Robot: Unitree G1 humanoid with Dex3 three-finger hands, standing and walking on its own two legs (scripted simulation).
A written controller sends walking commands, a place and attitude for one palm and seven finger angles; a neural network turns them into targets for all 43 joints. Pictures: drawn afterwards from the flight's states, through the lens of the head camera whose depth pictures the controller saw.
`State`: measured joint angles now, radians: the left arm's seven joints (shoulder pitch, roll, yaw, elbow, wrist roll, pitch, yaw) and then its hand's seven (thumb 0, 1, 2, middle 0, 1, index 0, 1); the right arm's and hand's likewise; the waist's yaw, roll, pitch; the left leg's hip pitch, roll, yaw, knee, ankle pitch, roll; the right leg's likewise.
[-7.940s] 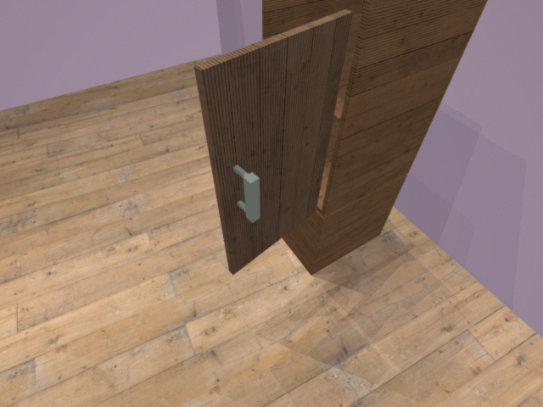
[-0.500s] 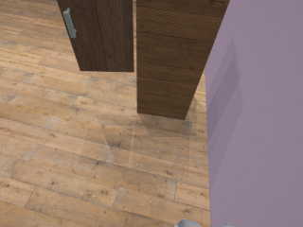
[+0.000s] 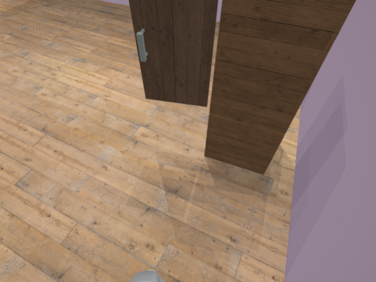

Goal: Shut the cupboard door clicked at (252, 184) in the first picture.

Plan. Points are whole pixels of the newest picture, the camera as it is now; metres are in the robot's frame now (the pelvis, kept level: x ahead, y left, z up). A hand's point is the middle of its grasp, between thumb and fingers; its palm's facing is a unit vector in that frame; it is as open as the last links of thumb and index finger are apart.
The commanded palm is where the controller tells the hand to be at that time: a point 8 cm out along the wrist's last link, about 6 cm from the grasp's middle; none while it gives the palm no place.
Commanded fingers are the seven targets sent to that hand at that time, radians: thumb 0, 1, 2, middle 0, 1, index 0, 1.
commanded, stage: take the last steps up to it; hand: left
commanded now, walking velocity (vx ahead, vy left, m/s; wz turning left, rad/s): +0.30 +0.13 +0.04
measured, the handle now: (143, 45) +0.99 +0.29 -0.03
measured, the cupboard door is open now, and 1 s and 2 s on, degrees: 100 100 100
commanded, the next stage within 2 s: come to a stop and stand still in 1.20 s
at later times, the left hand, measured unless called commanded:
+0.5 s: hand (116, 224) +0.27 +0.23 -0.16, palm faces -0.03 -0.98 -0.20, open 7.4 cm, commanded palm none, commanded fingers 0.00 0.90 0.90 -0.20 -0.30 -0.20 -0.30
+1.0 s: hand (106, 228) +0.26 +0.26 -0.19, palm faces +0.12 -0.98 -0.15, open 7.3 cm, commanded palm none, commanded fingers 0.00 0.90 0.90 -0.20 -0.30 -0.20 -0.30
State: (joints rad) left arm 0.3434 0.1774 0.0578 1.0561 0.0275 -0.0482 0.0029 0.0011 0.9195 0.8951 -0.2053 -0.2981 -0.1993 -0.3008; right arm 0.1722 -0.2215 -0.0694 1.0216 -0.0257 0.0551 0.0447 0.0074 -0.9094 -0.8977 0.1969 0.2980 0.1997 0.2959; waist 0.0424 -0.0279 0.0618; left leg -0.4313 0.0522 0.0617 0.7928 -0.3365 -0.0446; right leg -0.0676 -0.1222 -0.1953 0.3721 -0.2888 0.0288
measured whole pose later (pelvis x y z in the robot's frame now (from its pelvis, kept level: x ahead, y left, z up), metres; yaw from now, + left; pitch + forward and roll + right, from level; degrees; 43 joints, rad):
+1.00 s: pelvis +0.34 +0.10 -0.02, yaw +0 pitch +0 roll -1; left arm 0.40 0.15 0.06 1.15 0.02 -0.04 -0.01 0.00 0.92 0.90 -0.20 -0.30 -0.20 -0.30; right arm 0.15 -0.20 -0.05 0.99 -0.03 -0.05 0.03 0.01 -0.92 -0.90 0.20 0.30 0.20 0.30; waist 0.04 -0.01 0.05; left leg -0.38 0.06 0.10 0.52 -0.13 0.01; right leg -0.08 -0.08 -0.15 0.56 -0.43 0.02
